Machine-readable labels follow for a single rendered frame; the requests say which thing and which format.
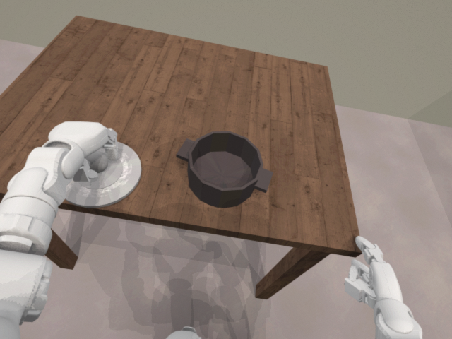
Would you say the lid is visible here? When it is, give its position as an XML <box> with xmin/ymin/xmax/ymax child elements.
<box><xmin>65</xmin><ymin>142</ymin><xmax>142</xmax><ymax>208</ymax></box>

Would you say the left robot forearm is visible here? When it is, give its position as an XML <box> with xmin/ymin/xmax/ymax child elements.
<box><xmin>0</xmin><ymin>138</ymin><xmax>84</xmax><ymax>256</ymax></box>

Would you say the robot left hand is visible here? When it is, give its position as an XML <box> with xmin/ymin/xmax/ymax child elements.
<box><xmin>48</xmin><ymin>121</ymin><xmax>118</xmax><ymax>182</ymax></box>

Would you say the robot left shin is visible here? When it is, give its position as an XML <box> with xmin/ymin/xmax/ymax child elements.
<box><xmin>182</xmin><ymin>326</ymin><xmax>197</xmax><ymax>335</ymax></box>

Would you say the table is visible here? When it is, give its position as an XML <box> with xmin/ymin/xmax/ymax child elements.
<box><xmin>0</xmin><ymin>16</ymin><xmax>362</xmax><ymax>299</ymax></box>

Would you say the knob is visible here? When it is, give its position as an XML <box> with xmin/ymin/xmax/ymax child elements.
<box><xmin>86</xmin><ymin>151</ymin><xmax>108</xmax><ymax>173</ymax></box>

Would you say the right robot forearm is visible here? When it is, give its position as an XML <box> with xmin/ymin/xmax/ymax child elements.
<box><xmin>374</xmin><ymin>299</ymin><xmax>422</xmax><ymax>339</ymax></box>

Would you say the left robot upper arm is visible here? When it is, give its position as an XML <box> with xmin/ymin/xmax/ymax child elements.
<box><xmin>0</xmin><ymin>249</ymin><xmax>53</xmax><ymax>339</ymax></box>

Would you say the pot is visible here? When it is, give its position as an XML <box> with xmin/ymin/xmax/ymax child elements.
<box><xmin>176</xmin><ymin>131</ymin><xmax>273</xmax><ymax>208</ymax></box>

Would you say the robot right hand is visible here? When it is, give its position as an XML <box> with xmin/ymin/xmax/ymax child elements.
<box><xmin>345</xmin><ymin>236</ymin><xmax>403</xmax><ymax>309</ymax></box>

